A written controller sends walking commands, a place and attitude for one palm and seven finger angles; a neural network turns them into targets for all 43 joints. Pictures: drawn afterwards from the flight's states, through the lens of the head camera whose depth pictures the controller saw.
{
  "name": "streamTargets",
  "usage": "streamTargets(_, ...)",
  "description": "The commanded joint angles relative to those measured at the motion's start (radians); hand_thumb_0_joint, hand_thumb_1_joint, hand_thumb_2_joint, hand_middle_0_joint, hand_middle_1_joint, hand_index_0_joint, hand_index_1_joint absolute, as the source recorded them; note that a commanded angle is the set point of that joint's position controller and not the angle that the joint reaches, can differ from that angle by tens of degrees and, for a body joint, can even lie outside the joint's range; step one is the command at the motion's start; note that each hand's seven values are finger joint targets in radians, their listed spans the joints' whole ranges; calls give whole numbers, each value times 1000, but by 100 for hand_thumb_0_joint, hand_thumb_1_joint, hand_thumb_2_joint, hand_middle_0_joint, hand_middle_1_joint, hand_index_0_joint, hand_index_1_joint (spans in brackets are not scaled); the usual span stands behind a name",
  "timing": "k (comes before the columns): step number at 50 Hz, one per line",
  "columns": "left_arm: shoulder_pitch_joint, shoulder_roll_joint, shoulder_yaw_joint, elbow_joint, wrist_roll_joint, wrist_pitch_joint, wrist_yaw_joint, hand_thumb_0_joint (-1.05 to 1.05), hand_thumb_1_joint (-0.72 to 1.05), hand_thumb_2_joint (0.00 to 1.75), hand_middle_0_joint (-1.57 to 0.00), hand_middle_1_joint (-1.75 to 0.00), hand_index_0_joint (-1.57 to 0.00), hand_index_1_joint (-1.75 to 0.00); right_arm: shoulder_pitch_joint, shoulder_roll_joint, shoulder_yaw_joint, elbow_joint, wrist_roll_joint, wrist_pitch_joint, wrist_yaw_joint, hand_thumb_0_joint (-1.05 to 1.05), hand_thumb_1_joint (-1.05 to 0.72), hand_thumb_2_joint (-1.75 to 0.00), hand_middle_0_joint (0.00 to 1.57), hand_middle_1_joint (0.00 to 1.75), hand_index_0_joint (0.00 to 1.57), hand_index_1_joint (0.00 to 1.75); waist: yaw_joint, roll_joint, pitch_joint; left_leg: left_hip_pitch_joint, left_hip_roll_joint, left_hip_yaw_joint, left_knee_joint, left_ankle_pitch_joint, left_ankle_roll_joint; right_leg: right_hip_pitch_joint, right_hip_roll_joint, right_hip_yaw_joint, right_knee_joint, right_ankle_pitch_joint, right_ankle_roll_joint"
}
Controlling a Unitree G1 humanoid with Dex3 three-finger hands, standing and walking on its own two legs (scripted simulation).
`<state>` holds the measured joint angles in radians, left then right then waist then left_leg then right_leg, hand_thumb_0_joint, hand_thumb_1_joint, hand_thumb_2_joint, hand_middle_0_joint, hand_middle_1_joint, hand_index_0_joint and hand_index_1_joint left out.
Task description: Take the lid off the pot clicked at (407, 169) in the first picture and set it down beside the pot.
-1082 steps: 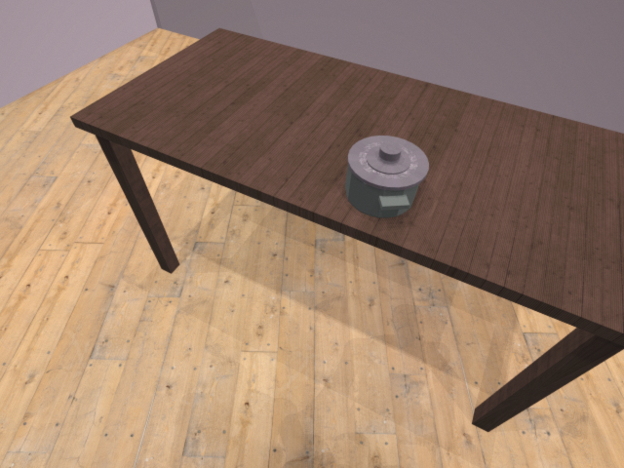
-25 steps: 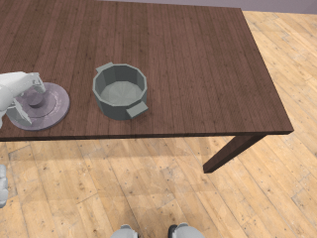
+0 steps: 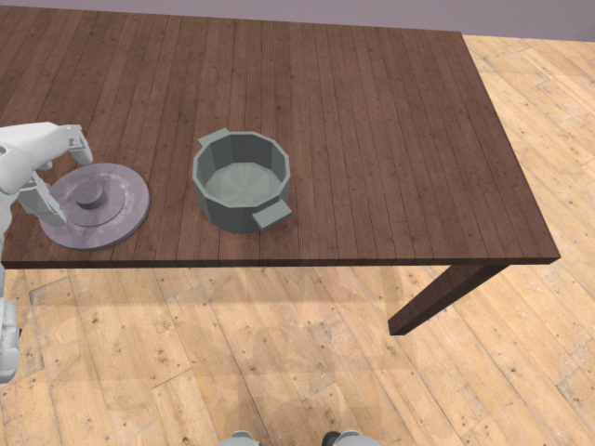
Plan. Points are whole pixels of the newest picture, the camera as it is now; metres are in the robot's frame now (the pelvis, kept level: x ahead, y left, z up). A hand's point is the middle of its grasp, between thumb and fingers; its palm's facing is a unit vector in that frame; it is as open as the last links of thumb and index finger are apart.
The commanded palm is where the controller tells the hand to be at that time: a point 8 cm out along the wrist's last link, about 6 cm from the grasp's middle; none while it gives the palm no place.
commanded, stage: raise the empty hand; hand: left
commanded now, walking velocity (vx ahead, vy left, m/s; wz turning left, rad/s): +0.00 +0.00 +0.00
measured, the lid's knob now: (89, 195) +0.47 +0.30 -0.02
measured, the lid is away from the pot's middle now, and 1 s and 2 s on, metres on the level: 0.23 0.23 0.23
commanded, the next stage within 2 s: draw the hand back to the body in 0.90 s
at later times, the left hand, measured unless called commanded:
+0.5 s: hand (36, 150) +0.46 +0.31 +0.09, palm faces -0.43 -0.11 -0.90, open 10.8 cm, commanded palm +0.48 +0.31 +0.16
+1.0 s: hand (31, 126) +0.46 +0.30 +0.14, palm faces -0.41 -0.11 -0.91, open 10.8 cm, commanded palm +0.47 +0.30 +0.19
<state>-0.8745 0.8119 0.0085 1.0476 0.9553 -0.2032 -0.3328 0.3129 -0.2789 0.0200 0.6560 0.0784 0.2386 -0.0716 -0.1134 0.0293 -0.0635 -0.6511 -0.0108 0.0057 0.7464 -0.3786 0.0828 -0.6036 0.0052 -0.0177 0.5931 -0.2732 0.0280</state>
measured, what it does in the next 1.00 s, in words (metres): stands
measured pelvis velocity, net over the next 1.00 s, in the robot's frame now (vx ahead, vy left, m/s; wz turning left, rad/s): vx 0.01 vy -0.02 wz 0.02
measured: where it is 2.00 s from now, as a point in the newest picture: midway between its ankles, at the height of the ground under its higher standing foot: outside the picture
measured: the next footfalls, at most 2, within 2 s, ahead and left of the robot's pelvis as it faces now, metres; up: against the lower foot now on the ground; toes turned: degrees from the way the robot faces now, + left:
none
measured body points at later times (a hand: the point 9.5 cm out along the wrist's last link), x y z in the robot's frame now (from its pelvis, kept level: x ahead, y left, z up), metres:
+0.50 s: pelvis +0.01 +0.01 +0.01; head +0.10 +0.02 +0.45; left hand +0.48 +0.32 +0.15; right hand +0.05 -0.27 -0.11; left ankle -0.02 +0.06 -0.72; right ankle +0.00 -0.16 -0.71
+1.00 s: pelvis +0.01 -0.02 +0.02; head +0.09 -0.01 +0.46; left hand +0.48 +0.30 +0.19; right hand +0.08 -0.29 -0.10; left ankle -0.02 +0.06 -0.72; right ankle +0.00 -0.16 -0.72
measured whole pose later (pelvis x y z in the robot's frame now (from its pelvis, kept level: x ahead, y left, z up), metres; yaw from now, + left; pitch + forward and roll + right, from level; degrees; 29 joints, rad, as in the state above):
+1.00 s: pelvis +0.01 -0.02 +0.02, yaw +1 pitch +11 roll -2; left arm -0.94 0.80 -0.03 0.94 0.91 -0.11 -0.44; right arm 0.27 -0.30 0.01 0.64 0.09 0.23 -0.04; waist -0.09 0.04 -0.02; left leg -0.43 -0.03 0.00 0.53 -0.30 0.06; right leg -0.39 -0.01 -0.02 0.42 -0.22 0.03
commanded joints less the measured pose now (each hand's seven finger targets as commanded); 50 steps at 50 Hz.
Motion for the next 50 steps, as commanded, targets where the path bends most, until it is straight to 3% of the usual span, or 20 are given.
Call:
streamTargets(1, -427, 304, 69, -153, -25, -6, 23, 0, 16, 29, -26, -103, -26, -103, 113, -199, -66, -50, 1, -10, -15, 0, -90, -90, 20, 30, 20, 30, -12, 120, -391, 444, 11, -59, -73, 567, -26, 33, 73, -54, -45, 196, -67)
streamTargets(5, -456, 351, 110, -238, -18, -14, 26, 0, 16, 29, -26, -103, -26, -103, 113, -198, -71, -62, -2, -11, -18, 0, -90, -90, 20, 30, 20, 30, 6, 173, -461, 525, 11, -77, -86, 671, -39, 66, 73, -55, -53, 232, -72)
streamTargets(7, -434, 315, 85, -194, -23, -2, 23, 0, 16, 29, -26, -103, -26, -103, 110, -196, -71, -60, 0, -13, -13, 0, -90, -90, 20, 30, 20, 30, -1, 134, -417, 504, 13, -74, -93, 664, -37, 64, 72, -57, -64, 233, -68)
streamTargets(9, -448, 316, 85, -212, -21, 5, 19, 0, 16, 29, -26, -103, -26, -103, 108, -197, -71, -62, -2, -11, -8, 0, -90, -90, 20, 30, 20, 30, 5, 166, -420, 534, 11, -85, -102, 700, -44, 62, 72, -59, -70, 236, -70)
streamTargets(10, -459, 271, 48, -212, -25, 15, 16, 0, 16, 29, -26, -103, -26, -103, 103, -193, -74, -59, 1, -11, -3, 0, -90, -90, 20, 30, 20, 30, -2, 159, -399, 540, 18, -81, -108, 687, -45, 53, 71, -60, -76, 222, -69)
streamTargets(14, -477, 332, 104, -290, -29, 16, 9, 0, 16, 29, -26, -103, -26, -103, 99, -197, -77, -69, -5, -9, 2, 0, -90, -90, 20, 30, 20, 30, 14, 162, -474, 593, 12, -91, -117, 764, -41, 122, 69, -52, -90, 282, -67)
streamTargets(17, -442, 273, 56, -196, -34, 37, 2, 0, 16, 29, -26, -103, -26, -103, 95, -194, -73, -65, 2, -11, 5, 0, -90, -90, 20, 30, 20, 30, 0, 110, -374, 541, 11, -82, -137, 688, -37, 101, 69, -58, -106, 247, -65)
streamTargets(19, -486, 288, 64, -264, -34, 37, -2, 0, 16, 29, -26, -103, -26, -103, 90, -195, -75, -70, -2, -10, 8, 0, -90, -90, 20, 30, 20, 30, 11, 146, -417, 585, 10, -91, -146, 739, -41, 127, 68, -55, -111, 272, -68)
streamTargets(22, -482, 295, 66, -240, -34, 47, -5, 0, 16, 29, -26, -103, -26, -103, 85, -196, -72, -73, 1, -11, 8, 0, -90, -90, 20, 30, 20, 30, 6, 106, -404, 564, 7, -84, -158, 692, -35, 154, 66, -53, -120, 272, -66)
streamTargets(24, -530, 284, 56, -312, -37, 45, -9, 0, 16, 29, -26, -103, -26, -103, 77, -193, -76, -74, -3, -12, 11, 0, -90, -90, 20, 30, 20, 30, 9, 169, -432, 630, 11, -95, -158, 781, -44, 146, 65, -53, -124, 291, -67)
streamTargets(27, -461, 278, 56, -217, -42, 60, -15, 0, 16, 29, -26, -103, -26, -103, 68, -192, -69, -78, 2, -17, 15, 0, -90, -90, 20, 30, 20, 30, 9, 98, -377, 564, 6, -82, -171, 710, -34, 176, 63, -51, -130, 284, -64)
streamTargets(31, -546, 256, 28, -303, -37, 69, -29, 0, 16, 29, -26, -103, -26, -103, 61, -192, -75, -78, 0, -17, 18, 0, -90, -90, 20, 30, 20, 30, 8, 130, -410, 618, 7, -86, -183, 744, -33, 185, 63, -53, -145, 304, -64)
streamTargets(34, -522, 301, 70, -311, -44, 70, -33, 0, 16, 29, -26, -103, -26, -103, 53, -191, -73, -87, -3, -19, 21, 0, -90, -90, 20, 30, 20, 30, 17, 121, -431, 628, 2, -90, -185, 781, -28, 227, 63, -49, -148, 333, -64)
streamTargets(36, -511, 302, 70, -296, -48, 79, -40, 0, 16, 29, -26, -103, -26, -103, 45, -192, -71, -86, 1, -17, 21, 0, -90, -90, 20, 30, 20, 30, 15, 93, -411, 606, 0, -82, -193, 766, -21, 242, 60, -48, -154, 346, -60)
streamTargets(38, -507, 245, 19, -280, -57, 89, -53, 0, 16, 29, -26, -103, -26, -103, 35, -191, -69, -83, 5, -22, 27, 0, -90, -90, 20, 30, 20, 30, 15, 96, -366, 584, 5, -69, -201, 742, -17, 234, 56, -49, -158, 338, -61)
streamTargets(42, -507, 274, 28, -237, -50, 99, -62, 0, 16, 29, -26, -103, -26, -103, 36, -194, -65, -82, 11, -18, 24, 0, -90, -90, 20, 30, 20, 30, 9, 56, -352, 556, -6, -62, -207, 666, -10, 257, 59, -50, -163, 332, -59)
streamTargets(43, -528, 261, 17, -269, -54, 94, -69, 0, 16, 29, -26, -103, -26, -103, 26, -195, -65, -84, 10, -20, 26, 0, -90, -90, 20, 30, 20, 30, 17, 94, -364, 567, -4, -59, -212, 702, -11, 260, 56, -46, -163, 348, -62)
streamTargets(46, -534, 314, 55, -297, -51, 87, -67, 0, 16, 29, -26, -103, -26, -103, 25, -196, -66, -86, 8, -14, 25, 0, -90, -90, 20, 30, 20, 30, 20, 91, -398, 568, -11, -54, -208, 677, -4, 294, 57, -43, -162, 360, -60)
streamTargets(48, -520, 296, 49, -313, -59, 83, -70, 0, 16, 29, -26, -103, -26, -103, 14, -191, -68, -89, 6, -20, 26, 0, -90, -90, 20, 30, 20, 30, 25, 92, -403, 575, -4, -50, -202, 728, 1, 301, 56, -39, -157, 393, -58)
streamTargets(50, -503, 347, 83, -266, -57, 85, -69, 0, 16, 29, -26, -103, -26, -103, 16, -196, -62, -84, 9, -14, 21, 0, -90, -90, 20, 30, 20, 30, 23, 61, -383, 526, -13, -40, -207, 668, 5, 331, 54, -36, -157, 399, -54)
